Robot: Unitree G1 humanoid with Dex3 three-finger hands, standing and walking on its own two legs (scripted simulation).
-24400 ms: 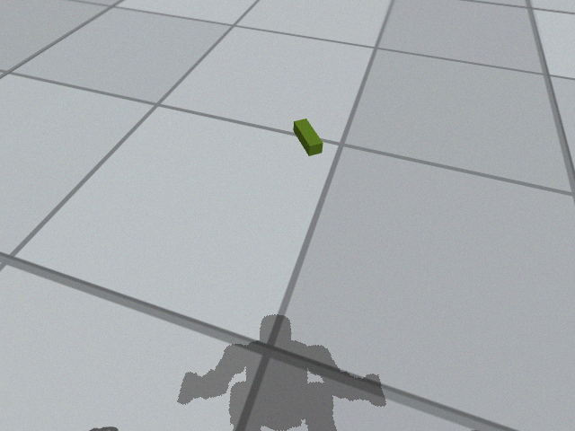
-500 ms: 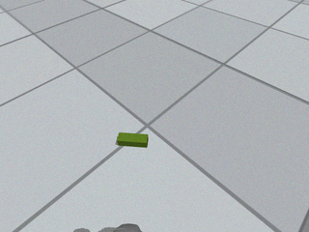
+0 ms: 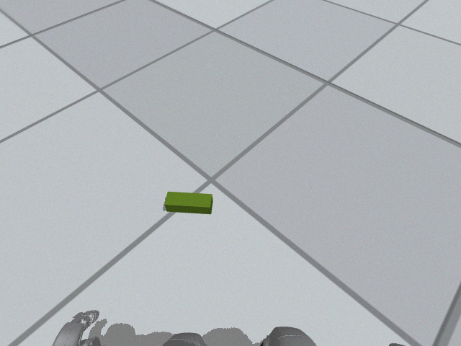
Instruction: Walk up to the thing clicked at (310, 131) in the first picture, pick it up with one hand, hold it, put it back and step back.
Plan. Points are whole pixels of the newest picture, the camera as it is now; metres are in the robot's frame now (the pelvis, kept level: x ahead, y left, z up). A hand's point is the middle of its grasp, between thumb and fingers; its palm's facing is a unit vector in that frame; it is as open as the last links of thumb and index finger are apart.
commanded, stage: walk up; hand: left
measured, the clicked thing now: (189, 202) +0.78 +0.22 -0.73
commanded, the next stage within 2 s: stand in 0.48 s
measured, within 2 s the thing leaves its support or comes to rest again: neither
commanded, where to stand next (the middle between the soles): +0.38 +0.01 m, yaw -3 degrees
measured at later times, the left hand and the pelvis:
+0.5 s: hand out of the picture +0.10 +0.26 -0.14, palm faces +0.05 -0.94 -0.32, open 7.4 cm; pelvis +0.01 +0.00 +0.02, yaw +1 degrees
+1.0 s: hand out of the picture +0.09 +0.24 -0.13, palm faces -0.01 -0.94 -0.35, open 7.4 cm; pelvis +0.03 -0.01 +0.02, yaw +2 degrees
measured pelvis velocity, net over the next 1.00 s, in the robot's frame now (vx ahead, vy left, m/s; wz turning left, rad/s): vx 0.03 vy -0.01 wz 0.03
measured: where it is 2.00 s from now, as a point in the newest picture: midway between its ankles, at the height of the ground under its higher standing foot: outside the picture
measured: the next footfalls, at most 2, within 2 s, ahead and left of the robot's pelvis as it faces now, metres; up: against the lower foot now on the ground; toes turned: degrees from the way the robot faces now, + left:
left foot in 1.82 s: +0.17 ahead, +0.17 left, +0.00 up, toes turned +5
